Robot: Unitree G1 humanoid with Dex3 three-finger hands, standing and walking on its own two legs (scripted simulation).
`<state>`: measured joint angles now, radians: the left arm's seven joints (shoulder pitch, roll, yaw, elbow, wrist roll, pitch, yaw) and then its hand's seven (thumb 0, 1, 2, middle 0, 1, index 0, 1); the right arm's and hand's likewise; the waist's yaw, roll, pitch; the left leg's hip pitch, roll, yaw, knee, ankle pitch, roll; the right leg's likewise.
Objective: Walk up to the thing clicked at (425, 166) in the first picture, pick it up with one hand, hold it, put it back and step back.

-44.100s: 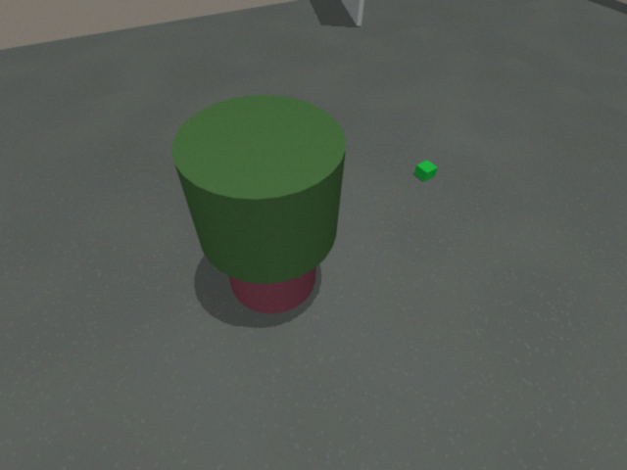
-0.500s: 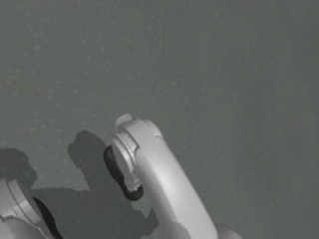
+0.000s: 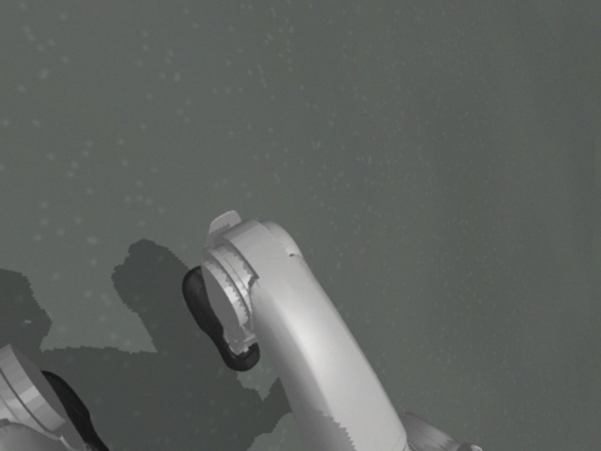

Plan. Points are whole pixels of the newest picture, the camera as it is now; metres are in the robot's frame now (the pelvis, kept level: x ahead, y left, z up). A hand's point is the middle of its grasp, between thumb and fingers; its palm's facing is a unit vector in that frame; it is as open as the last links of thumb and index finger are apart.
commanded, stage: open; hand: left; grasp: from above
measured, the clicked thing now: out of the picture +0.46 +0.34 -0.30
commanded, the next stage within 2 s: withdraw in 1.02 s
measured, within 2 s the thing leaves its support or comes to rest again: neither
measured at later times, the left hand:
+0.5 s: hand out of the picture +0.46 +0.33 -0.26, palm faces -0.18 -0.38 -0.91, open 12.7 cm
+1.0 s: hand out of the picture +0.46 +0.33 -0.26, palm faces -0.18 -0.38 -0.91, open 13.3 cm
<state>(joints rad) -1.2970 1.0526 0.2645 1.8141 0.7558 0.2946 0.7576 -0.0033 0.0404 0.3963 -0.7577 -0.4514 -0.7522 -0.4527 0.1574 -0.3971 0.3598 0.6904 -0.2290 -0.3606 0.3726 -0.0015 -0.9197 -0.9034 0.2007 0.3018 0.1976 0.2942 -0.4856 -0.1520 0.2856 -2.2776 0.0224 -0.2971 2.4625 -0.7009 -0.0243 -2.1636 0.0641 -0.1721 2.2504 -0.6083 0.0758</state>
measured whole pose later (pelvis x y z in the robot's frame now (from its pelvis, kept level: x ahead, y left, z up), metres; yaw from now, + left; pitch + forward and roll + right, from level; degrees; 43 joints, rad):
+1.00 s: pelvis +0.00 +0.00 +0.00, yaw +0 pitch +28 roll -16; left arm -1.29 1.06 0.24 1.79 0.74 0.30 0.75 0.00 -0.41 0.97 -0.24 -0.89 -0.20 -0.93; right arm 0.16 -0.41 0.37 0.67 -0.23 -0.37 0.37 0.00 -0.91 -0.90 0.20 0.30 0.20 0.29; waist -0.49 -0.16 0.29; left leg -2.27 0.03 -0.30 2.45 -0.70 -0.02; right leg -2.15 0.06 -0.18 2.23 -0.60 0.08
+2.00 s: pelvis +0.00 -0.01 +0.01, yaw +7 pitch +31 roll -9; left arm -1.05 0.81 -0.02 1.35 1.17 -0.17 0.14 0.00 -0.38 0.91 -0.20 -0.89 -0.20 -0.89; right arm 0.16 -0.34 0.14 0.64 -0.12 -0.06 0.11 0.00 -0.90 -0.90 0.20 0.30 0.20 0.30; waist -0.27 -0.02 0.03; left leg -2.28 0.00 -0.17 2.38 -0.64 -0.02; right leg -2.21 0.02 -0.07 2.27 -0.61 0.05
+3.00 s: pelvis +0.03 -0.01 +0.22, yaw +13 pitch +29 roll -4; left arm -0.10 0.32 0.03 0.35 0.20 0.25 0.08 0.00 0.65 1.00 -0.23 -0.44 -0.23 -0.44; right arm 0.10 -0.24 -0.01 0.57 0.04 -0.05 -0.03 0.00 -0.90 -0.90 0.21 0.30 0.20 0.29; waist -0.07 0.04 -0.22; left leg -1.58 0.02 -0.08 1.70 -0.62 -0.02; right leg -1.54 -0.01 -0.03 1.65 -0.61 0.02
